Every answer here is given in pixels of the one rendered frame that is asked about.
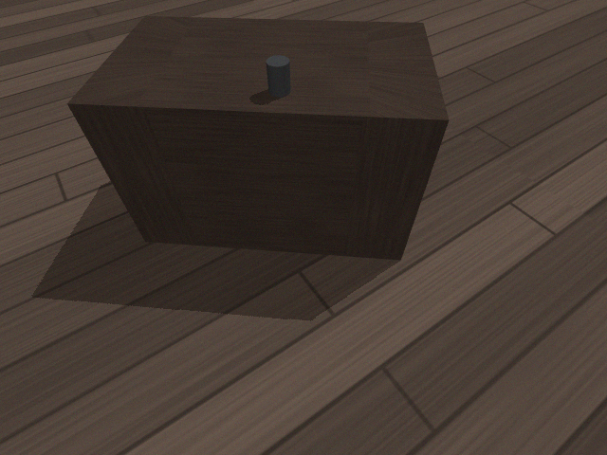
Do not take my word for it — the can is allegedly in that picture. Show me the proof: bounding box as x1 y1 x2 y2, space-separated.
267 55 291 98

